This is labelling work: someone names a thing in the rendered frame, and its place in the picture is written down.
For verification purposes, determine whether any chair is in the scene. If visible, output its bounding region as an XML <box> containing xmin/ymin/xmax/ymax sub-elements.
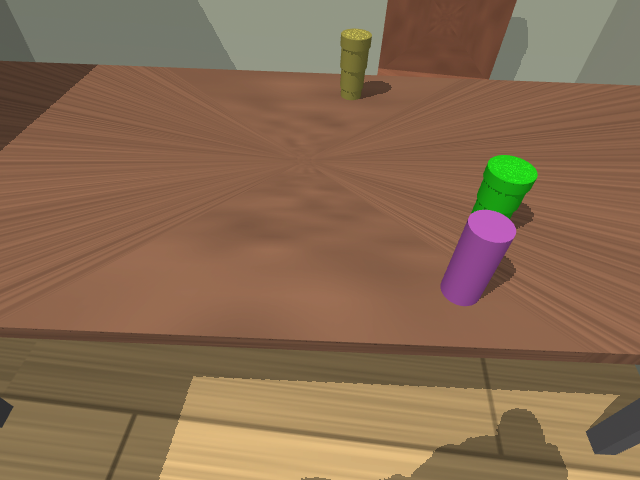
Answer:
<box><xmin>377</xmin><ymin>0</ymin><xmax>517</xmax><ymax>80</ymax></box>

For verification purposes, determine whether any table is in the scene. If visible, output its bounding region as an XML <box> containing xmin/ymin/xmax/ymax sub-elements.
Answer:
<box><xmin>0</xmin><ymin>61</ymin><xmax>640</xmax><ymax>455</ymax></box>

